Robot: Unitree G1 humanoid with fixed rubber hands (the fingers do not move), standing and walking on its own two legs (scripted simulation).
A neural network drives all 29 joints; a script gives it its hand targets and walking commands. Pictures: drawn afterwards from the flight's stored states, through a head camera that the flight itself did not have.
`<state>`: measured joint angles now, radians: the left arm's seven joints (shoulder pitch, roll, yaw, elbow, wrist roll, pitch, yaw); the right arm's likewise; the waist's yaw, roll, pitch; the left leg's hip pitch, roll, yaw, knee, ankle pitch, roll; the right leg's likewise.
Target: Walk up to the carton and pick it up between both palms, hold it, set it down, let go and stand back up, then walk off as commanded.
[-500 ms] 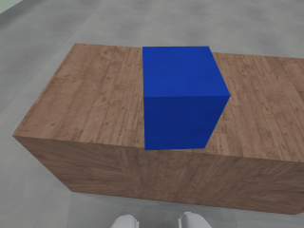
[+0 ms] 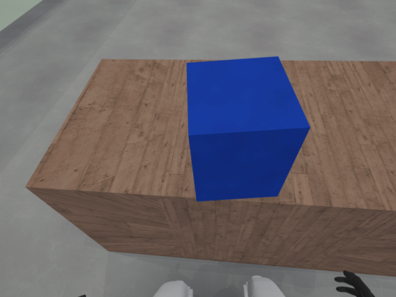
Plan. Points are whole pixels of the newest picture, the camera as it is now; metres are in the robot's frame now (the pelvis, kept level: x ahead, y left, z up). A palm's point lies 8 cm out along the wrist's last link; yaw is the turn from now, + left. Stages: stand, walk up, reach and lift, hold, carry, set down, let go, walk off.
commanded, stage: walk up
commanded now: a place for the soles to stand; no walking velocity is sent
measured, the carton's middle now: (234, 133) +0.45 -0.05 +0.05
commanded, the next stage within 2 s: reach and lift in 1.34 s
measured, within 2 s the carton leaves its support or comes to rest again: neither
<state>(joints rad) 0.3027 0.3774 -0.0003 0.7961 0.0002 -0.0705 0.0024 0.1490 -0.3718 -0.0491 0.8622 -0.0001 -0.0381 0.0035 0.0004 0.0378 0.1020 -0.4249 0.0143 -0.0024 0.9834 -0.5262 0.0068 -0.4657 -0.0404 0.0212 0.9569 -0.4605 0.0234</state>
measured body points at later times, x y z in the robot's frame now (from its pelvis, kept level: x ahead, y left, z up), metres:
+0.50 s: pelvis -0.01 -0.01 +0.00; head +0.01 +0.00 +0.45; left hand +0.07 +0.29 -0.12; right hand +0.07 -0.32 -0.11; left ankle +0.01 +0.12 -0.68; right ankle +0.03 -0.16 -0.68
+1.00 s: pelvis -0.02 -0.01 +0.00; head -0.01 +0.00 +0.45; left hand +0.06 +0.29 -0.12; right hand +0.07 -0.32 -0.10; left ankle +0.01 +0.12 -0.68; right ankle +0.03 -0.16 -0.68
